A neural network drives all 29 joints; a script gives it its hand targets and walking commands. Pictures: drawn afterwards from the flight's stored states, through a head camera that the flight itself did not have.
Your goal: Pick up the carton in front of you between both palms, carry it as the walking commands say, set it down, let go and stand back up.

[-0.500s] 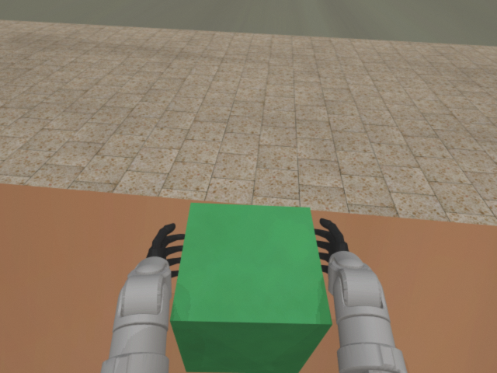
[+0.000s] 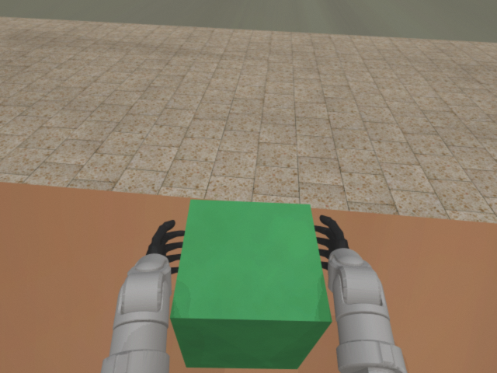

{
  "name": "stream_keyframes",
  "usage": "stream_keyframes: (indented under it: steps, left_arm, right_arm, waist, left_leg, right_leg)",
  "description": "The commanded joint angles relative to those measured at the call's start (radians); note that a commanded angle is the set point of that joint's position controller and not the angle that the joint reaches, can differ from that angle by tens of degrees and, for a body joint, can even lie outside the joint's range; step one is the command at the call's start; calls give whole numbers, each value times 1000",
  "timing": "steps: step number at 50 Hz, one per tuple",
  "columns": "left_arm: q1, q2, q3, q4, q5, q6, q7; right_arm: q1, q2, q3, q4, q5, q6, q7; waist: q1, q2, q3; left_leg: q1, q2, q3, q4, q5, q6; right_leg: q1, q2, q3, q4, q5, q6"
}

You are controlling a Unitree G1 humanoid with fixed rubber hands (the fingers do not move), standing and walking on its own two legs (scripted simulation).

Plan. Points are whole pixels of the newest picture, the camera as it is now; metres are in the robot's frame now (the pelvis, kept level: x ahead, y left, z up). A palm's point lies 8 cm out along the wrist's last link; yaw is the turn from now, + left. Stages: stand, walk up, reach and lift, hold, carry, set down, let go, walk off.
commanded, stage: hold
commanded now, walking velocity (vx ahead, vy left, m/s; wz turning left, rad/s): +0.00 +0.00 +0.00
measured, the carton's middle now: (246, 288) +0.28 +0.00 -0.03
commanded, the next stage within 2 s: carry in 0.58 s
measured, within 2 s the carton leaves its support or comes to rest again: neither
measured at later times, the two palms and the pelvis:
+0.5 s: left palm (158, 266) +0.28 +0.15 +0.05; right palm (338, 259) +0.29 -0.15 +0.05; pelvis +0.00 +0.00 +0.00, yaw +0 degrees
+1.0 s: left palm (173, 209) +0.37 +0.13 +0.09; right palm (340, 207) +0.37 -0.17 +0.09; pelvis +0.10 -0.01 +0.00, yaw -1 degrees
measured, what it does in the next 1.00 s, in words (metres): lifts its left foot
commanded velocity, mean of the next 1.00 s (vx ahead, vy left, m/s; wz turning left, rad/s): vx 0.23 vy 0.00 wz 0.00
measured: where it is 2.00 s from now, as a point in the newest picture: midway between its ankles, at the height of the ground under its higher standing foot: (249, 289)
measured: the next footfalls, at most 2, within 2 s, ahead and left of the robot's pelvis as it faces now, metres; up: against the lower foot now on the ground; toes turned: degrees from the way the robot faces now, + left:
left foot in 1.08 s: +0.25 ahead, +0.10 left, +0.00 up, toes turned +9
right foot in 1.50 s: +0.56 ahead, -0.13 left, +0.00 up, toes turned -15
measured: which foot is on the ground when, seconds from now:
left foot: down 0.00-0.78, up 0.80-1.00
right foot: down 0.00-1.00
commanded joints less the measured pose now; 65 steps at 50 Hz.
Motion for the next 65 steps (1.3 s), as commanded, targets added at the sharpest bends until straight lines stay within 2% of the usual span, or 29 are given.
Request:
stream_keyframes:
  steps: [1,11,28,29,31,32,33,34,35,37,38,39,40,41,42,43,44,46,49,51,53,54,55,56,57,58,60,62,65]
  left_arm:
    - [-479,-903,-523,-62,-260,-36,-218]
    - [-446,-884,-540,-100,-269,-34,-215]
    - [-485,-885,-534,-78,-264,-39,-221]
    - [-528,-889,-549,-74,-278,-36,-222]
    - [-538,-895,-578,-107,-301,-32,-221]
    - [-551,-901,-599,-135,-315,-27,-219]
    - [-556,-903,-614,-158,-330,-20,-217]
    - [-551,-900,-641,-185,-352,-8,-214]
    - [-552,-895,-673,-209,-372,7,-212]
    - [-547,-891,-732,-261,-424,50,-206]
    - [-550,-881,-754,-290,-450,77,-202]
    - [-532,-867,-763,-309,-457,105,-193]
    - [-507,-842,-758,-325,-457,134,-184]
    - [-491,-816,-754,-342,-459,165,-174]
    - [-485,-798,-761,-383,-461,193,-164]
    - [-485,-799,-770,-420,-476,221,-155]
    - [-482,-804,-785,-461,-493,246,-149]
    - [-450,-815,-811,-527,-523,288,-144]
    - [-365,-824,-823,-583,-546,347,-148]
    - [-317,-836,-819,-595,-555,379,-158]
    - [-292,-840,-817,-622,-567,405,-164]
    - [-287,-836,-820,-645,-576,417,-167]
    - [-333,-814,-824,-671,-592,430,-170]
    - [-393,-794,-838,-708,-611,450,-170]
    - [-440,-786,-848,-720,-633,462,-172]
    - [-471,-794,-848,-724,-646,466,-174]
    - [-467,-811,-833,-691,-645,468,-171]
    - [-427,-827,-820,-652,-624,469,-161]
    - [-362,-839,-802,-598,-579,465,-146]
  right_arm:
    - [-421,899,531,-16,255,-15,229]
    - [-383,895,548,-52,264,-9,221]
    - [-417,903,540,-29,257,-11,221]
    - [-450,911,552,-24,272,-5,223]
    - [-444,911,575,-54,287,0,219]
    - [-454,915,597,-84,299,5,214]
    - [-465,916,616,-110,310,13,209]
    - [-445,916,641,-130,324,25,200]
    - [-412,915,663,-154,334,41,189]
    - [-394,886,710,-227,357,86,169]
    - [-406,870,736,-271,378,115,161]
    - [-425,861,766,-316,405,148,158]
    - [-444,856,791,-344,430,181,154]
    - [-471,843,810,-362,454,209,155]
    - [-481,853,839,-384,489,235,156]
    - [-475,856,856,-404,515,259,155]
    - [-451,861,871,-418,537,281,153]
    - [-401,869,891,-461,567,319,146]
    - [-317,864,882,-524,567,372,135]
    - [-270,856,870,-557,553,402,131]
    - [-228,873,860,-579,547,427,131]
    - [-198,877,850,-593,544,437,133]
    - [-213,851,839,-614,542,449,131]
    - [-225,832,824,-590,531,453,128]
    - [-261,840,819,-606,543,458,125]
    - [-291,854,821,-626,556,463,121]
    - [-354,865,832,-643,580,475,118]
    - [-351,868,843,-632,597,485,122]
    - [-324,866,851,-600,609,492,139]
  waist:
    - [-1,7,-225]
    - [1,4,-223]
    - [-1,2,-209]
    - [4,34,-205]
    - [-1,45,-199]
    - [-5,59,-186]
    - [-6,95,-199]
    - [-8,139,-241]
    - [-9,163,-275]
    - [-2,124,-326]
    - [5,102,-337]
    - [16,-43,-303]
    - [31,-235,-256]
    - [29,-227,-198]
    - [29,-150,-200]
    - [29,-100,-234]
    - [31,-93,-271]
    - [30,-133,-319]
    - [31,-161,-322]
    - [29,-167,-312]
    - [13,-111,-342]
    - [4,-70,-385]
    - [-15,74,-433]
    - [-24,297,-421]
    - [-25,234,-387]
    - [-26,163,-359]
    - [-17,41,-349]
    - [-15,66,-337]
    - [-16,109,-315]
  left_leg:
    - [95,-61,-3,-41,156,-3]
    - [94,-66,-4,-41,179,-1]
    - [70,-65,1,-38,105,3]
    - [-50,114,11,15,-70,13]
    - [-135,114,-53,-59,-500,22]
    - [-142,131,-81,-73,-588,36]
    - [-120,167,-125,-90,-560,57]
    - [-104,214,-185,-124,-504,85]
    - [-113,248,-219,-139,-434,109]
    - [-198,221,-141,-93,-433,113]
    - [-281,179,-69,-34,-472,89]
    - [-394,100,48,144,-451,39]
    - [-593,27,161,393,-355,-1]
    - [-716,65,140,465,-322,-1]
    - [-735,97,115,482,-295,5]
    - [-736,104,122,465,-268,3]
    - [-714,94,147,437,-237,-1]
    - [-633,66,191,357,-173,-6]
    - [-546,41,237,232,-109,-8]
    - [-444,30,266,128,-46,-5]
    - [-146,3,320,10,19,9]
    - [62,50,280,21,-14,29]
    - [227,246,31,-41,-219,68]
    - [349,479,-389,-155,-347,194]
    - [298,518,-452,-160,-320,256]
    - [222,484,-384,-158,-222,249]
    - [116,423,-212,-194,-190,192]
    - [71,365,-56,-219,-93,152]
    - [99,312,59,-213,50,141]
  right_leg:
    - [-16,63,-11,-63,160,-1]
    - [-4,63,-5,-64,193,4]
    - [-25,58,-8,-63,123,1]
    - [-162,-106,6,-11,-46,-20]
    - [-257,-76,16,-20,-441,-21]
    - [-315,-55,-8,22,-483,-18]
    - [-345,-36,-52,100,-389,-11]
    - [-338,-12,-113,199,-238,-2]
    - [-307,-9,-145,223,-152,3]
    - [-162,-18,-161,84,-181,-16]
    - [-65,-28,-141,9,-207,-27]
    - [-35,-147,57,-99,-378,-67]
    - [63,-321,342,-229,-528,-139]
    - [85,-400,457,-270,-455,-191]
    - [94,-397,423,-251,-318,-212]
    - [129,-377,341,-231,-200,-201]
    - [157,-342,250,-214,-103,-183]
    - [159,-280,120,-187,23,-155]
    - [120,-268,47,-162,113,-152]
    - [58,-260,3,-122,144,-135]
    - [-107,-219,-85,23,160,-96]
    - [-245,-194,-125,141,146,-71]
    - [-413,-149,-185,392,-50,-28]
    - [-711,-31,-234,620,-270,3]
    - [-771,-92,-124,758,-299,-22]
    - [-785,-129,-105,806,-273,-39]
    - [-729,-177,-93,752,-159,-43]
    - [-666,-160,-142,613,-83,-24]
    - [-648,-125,-206,430,-20,1]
